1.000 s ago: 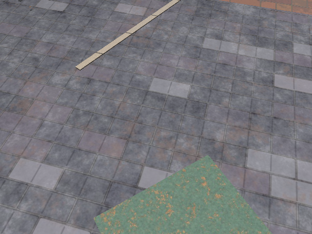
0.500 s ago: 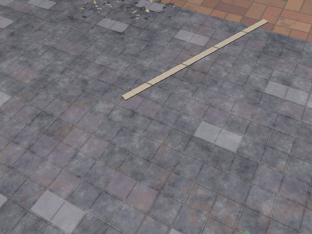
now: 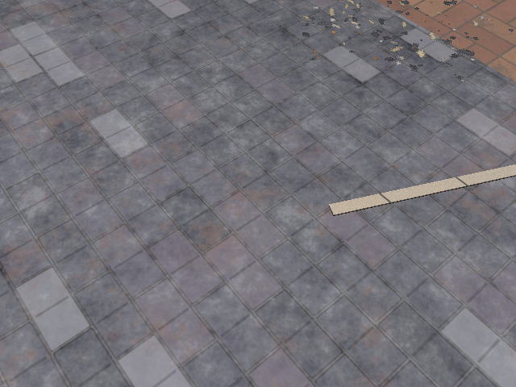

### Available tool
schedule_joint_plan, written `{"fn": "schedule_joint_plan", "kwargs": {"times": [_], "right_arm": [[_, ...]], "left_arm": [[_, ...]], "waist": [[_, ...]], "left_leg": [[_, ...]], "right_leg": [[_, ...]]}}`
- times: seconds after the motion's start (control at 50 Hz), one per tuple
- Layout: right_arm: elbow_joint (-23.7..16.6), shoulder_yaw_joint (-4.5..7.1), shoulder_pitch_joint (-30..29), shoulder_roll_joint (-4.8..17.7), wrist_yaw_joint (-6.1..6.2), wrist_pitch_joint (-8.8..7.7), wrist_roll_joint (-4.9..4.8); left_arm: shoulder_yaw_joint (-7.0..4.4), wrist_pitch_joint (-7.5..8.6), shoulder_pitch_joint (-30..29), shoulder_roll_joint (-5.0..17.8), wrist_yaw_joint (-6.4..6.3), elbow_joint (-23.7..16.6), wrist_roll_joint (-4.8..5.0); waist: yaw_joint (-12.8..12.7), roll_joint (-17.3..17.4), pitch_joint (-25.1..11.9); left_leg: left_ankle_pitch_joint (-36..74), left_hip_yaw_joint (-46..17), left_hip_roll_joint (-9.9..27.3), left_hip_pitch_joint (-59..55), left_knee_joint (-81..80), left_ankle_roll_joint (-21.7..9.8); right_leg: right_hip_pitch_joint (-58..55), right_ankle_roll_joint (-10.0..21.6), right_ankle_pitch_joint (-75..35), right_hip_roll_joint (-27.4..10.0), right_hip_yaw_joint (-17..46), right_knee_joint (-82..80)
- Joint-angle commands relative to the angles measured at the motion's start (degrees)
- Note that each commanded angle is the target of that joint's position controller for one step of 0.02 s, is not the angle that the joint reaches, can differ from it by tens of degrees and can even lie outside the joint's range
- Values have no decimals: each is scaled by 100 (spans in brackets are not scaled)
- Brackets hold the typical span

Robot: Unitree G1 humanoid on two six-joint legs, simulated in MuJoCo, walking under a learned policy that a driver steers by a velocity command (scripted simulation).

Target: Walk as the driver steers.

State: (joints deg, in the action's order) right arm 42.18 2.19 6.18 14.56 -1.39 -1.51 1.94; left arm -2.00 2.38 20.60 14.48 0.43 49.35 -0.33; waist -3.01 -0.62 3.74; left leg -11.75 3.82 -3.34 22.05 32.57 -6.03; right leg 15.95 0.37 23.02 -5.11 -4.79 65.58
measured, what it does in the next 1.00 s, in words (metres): walks ahead, turning right: right foot, then left foot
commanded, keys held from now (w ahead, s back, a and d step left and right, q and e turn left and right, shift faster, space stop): w+e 0.88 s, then w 0.12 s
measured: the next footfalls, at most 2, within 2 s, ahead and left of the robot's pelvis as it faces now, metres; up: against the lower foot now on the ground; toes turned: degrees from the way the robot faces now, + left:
right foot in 0.46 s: +0.39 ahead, -0.12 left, +0.00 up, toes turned -16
left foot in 0.96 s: +0.73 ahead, -0.06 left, +0.00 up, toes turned -30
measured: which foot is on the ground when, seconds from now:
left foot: down 0.00-0.48, up 0.50-0.94, down 0.96-1.00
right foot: up 0.00-0.44, down 0.46-0.98, up 1.00-1.00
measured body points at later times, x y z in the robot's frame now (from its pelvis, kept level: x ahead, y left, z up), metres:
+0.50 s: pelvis +0.27 -0.04 -0.01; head +0.31 -0.05 +0.44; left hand +0.48 +0.17 -0.12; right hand +0.21 -0.29 -0.15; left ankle +0.08 +0.06 -0.68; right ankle +0.35 -0.11 -0.73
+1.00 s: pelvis +0.56 -0.08 -0.01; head +0.59 -0.09 +0.44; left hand +0.69 +0.18 -0.13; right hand +0.62 -0.39 -0.09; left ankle +0.70 -0.04 -0.73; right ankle +0.36 -0.10 -0.70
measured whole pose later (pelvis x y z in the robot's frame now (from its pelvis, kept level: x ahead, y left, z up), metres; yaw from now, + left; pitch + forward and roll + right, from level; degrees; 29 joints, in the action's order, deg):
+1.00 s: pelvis +0.56 -0.08 -0.01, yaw -30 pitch +2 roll +0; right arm 40.8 0.3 4.1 14.9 -0.1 -4.6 2.7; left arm -4.5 2.5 23.4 17.9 0.1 49.1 -0.2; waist -4.0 -0.7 2.0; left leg -6.3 0.5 -0.8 26.4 32.4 -1.6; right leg 6.3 4.9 26.7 7.3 10.1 43.3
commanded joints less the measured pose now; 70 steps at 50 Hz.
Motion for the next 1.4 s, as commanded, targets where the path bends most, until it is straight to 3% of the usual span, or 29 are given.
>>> {"fn": "schedule_joint_plan", "kwargs": {"times": [0.02, 0.06, 0.12, 0.2, 0.34, 0.4, 0.44, 0.46, 0.48, 0.5, 0.52, 0.56, 0.58, 0.62, 0.66, 0.76, 0.84, 0.9, 0.94, 0.96, 0.98, 1.0, 1.02, 1.04, 1.06, 1.1, 1.14, 1.3, 1.4], "right_arm": [[174, 198, 1012, 662, 140, -119, -86], [216, 139, 912, 522, 125, -248, -75], [400, 169, 1080, 632, 121, -366, -92], [583, 126, 1321, 532, 138, -422, -98], [979, 70, 1854, 549, 281, -407, -81], [1048, 98, 1783, 783, 355, -353, -47], [1011, 146, 1637, 969, 386, -268, -6], [925, 156, 1474, 1021, 368, -246, -39], [654, 74, 1503, 698, 305, -299, -112], [348, 71, 1472, 511, 197, -359, -132], [267, 69, 975, 678, 161, -418, -33], [225, 50, 901, 631, 141, -494, -99], [207, 43, 927, 595, 143, -399, -4], [217, 12, 1095, 484, 107, -176, 108], [99, -6, 909, 419, 79, -78, 104], [-320, -57, -274, 384, 36, -76, 41], [-549, -89, -862, 455, 16, -154, -22], [-520, -42, -507, 657, 34, -230, -39], [-159, 67, 618, 858, 112, -318, -10], [-31, 152, 1375, 1129, 186, -391, 85], [-58, 254, 1899, 1616, 251, -376, 202], [78, 332, 1738, 1731, 205, -277, 85], [-31, 228, 1268, 1136, 161, -239, 12], [-51, 140, 983, 747, 126, -251, -30], [-12, 95, 832, 612, 125, -264, -4], [186, 72, 993, 575, 130, -351, -34], [344, 93, 1231, 631, 88, -453, -95], [768, 143, 1729, 732, 50, -416, -142], [994, 193, 1949, 903, 79, -338, -112]], "left_arm": [[-108, 59, -17, 561, 47, -415, -46], [-124, -109, 317, 505, 112, -185, -123], [-161, -178, -30, 420, 184, -216, -85], [-176, -164, -722, 381, 186, -370, -89], [-16, -93, -1827, 161, 294, -791, -150], [-52, -106, -1492, 266, 262, -777, -151], [-167, -78, -511, 495, 204, -526, -178], [-285, -30, 345, 710, 155, -280, -239], [-501, -55, 907, 1366, 51, -200, -266], [-577, -106, 517, 1678, 56, -290, -111], [-565, -136, 324, 1505, 49, -283, 44], [-406, -135, -191, 907, 6, -297, 9], [-357, -100, -366, 770, -18, -303, 32], [-328, 11, -402, 757, -10, -326, 40], [-374, 86, -267, 940, 3, -292, 41], [-413, 58, 215, 1010, -1, -249, 47], [-439, 24, 511, 1086, -43, -257, -25], [-462, 39, 230, 1201, -103, -383, -75], [-438, 98, 49, 1198, -74, -393, -58], [-357, 150, 117, 952, -28, -418, -15], [-224, 186, 497, 433, -10, -594, 125], [-237, 157, 943, 613, -4, -572, 25], [-256, 81, 722, 816, -34, -387, -94], [-234, 79, 216, 789, 23, -442, -134], [-216, 72, 7, 697, 63, -511, -129], [-181, -14, -33, 622, 130, -506, -217], [-159, -57, -83, 579, 154, -533, -218], [92, -12, -1778, 263, 240, -1025, -158], [53, 42, -1918, 437, 147, -1096, -151]], "waist": [[319, 264, -562], [167, 378, -510], [180, 404, -197], [335, 345, 101], [635, 344, 307], [387, 571, -52], [-68, 675, -624], [-531, 465, -1061], [-663, -401, -1625], [-229, -1243, -1966], [-322, -269, -1460], [147, 369, -339], [336, 361, -169], [481, 139, -277], [480, 18, -285], [23, -280, -167], [-236, -334, -231], [41, -419, -305], [575, -222, -735], [895, 207, -1303], [858, 1158, -1962], [513, 1867, -2021], [406, 790, -1170], [462, 252, -629], [364, 314, -408], [282, 650, -326], [239, 654, -432], [542, 601, -61], [495, 588, -55]], "left_leg": [[2014, -1697, 1712, -1954, -1744, -686], [1951, -1257, 1535, -1472, -2073, -539], [1617, -823, 1475, -1438, -2494, -439], [1718, -350, 1427, -1781, -2674, -281], [3324, 401, 1555, -2711, -2323, -77], [5811, 667, 1647, -3105, -1319, 72], [6457, 762, 1710, -2962, 267, 59], [5404, 840, 1584, -2246, 1629, 106], [2521, 943, 1056, -589, 3706, 287], [-1826, 25, -183, 1469, 5316, 482], [-1311, -801, 322, 2039, 5285, 408], [-677, -686, 757, 1735, 4235, 454], [-673, -687, 859, 1438, 3870, 557], [-630, -581, 891, 1017, 3430, 732], [-365, -442, 892, 1059, 2916, 864], [795, -356, 789, 1385, 1290, 996], [994, -389, 563, 1339, 503, 913], [614, -514, 432, 513, -114, 707], [444, -361, 225, -997, -596, 454], [-10, -984, 876, -2134, -792, 204], [-1070, -3178, 2323, -3418, -1186, -252], [-1334, -5065, 2792, -3448, -1822, -751], [-1905, -4416, 2606, -2762, -1793, -725], [-1569, -3512, 2248, -2089, -1878, -611], [-950, -2835, 1943, -1730, -2004, -440], [322, -2042, 1603, -1443, -2091, -352], [1159, -1729, 1588, -1521, -2122, -455], [1525, -792, 1324, -1501, -2495, -433], [2364, -848, 1655, -2018, -1951, -309]], "right_leg": [[1752, 124, -351, -259, 561, 154], [1289, 100, -572, -138, 616, -2], [1770, 81, -1181, -61, 742, -295], [2418, 56, -1972, 39, 796, -1054], [2310, 327, -2254, 252, -64, -2724], [1550, 688, -1473, 726, -455, -2966], [449, 1000, -935, 1052, -446, -3146], [-798, 1242, -1070, 1003, -98, -3672], [-2323, 1815, -709, -360, 1788, -3846], [-3359, 2638, -1453, -1467, 4781, -4621], [-3003, 2483, -1432, -1320, 4144, -4790], [-1451, 1958, -2082, -920, 2981, -5102], [-952, 1802, -2474, -633, 2573, -5183], [-532, 1728, -3017, -317, 2129, -5271], [-373, 1687, -3207, -133, 1927, -5343], [-700, 1343, -3055, 108, 1942, -5265], [-1262, 1261, -3466, -34, 2235, -4889], [-1284, 1032, -3649, -211, 2508, -4528], [-1073, 809, -4365, 34, 2299, -3425], [-602, 661, -3732, 405, 1936, -2145], [726, 449, -1223, 1087, 1299, -477], [1699, 444, 765, 1322, 1153, 290], [1965, 474, 297, 887, 1308, 658], [1906, 446, -126, 730, 1248, 437], [1804, 416, -323, 574, 1193, 119], [1560, 311, -449, 485, 1114, -184], [1600, 243, -550, 507, 1035, -327], [1577, 22, -1820, 180, 256, -2608], [1012, 322, -1421, 367, 101, -3305]]}}
Over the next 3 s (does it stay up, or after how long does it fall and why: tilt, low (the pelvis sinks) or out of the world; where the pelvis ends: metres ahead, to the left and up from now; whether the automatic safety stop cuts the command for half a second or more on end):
stays up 1.31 -0.76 0.01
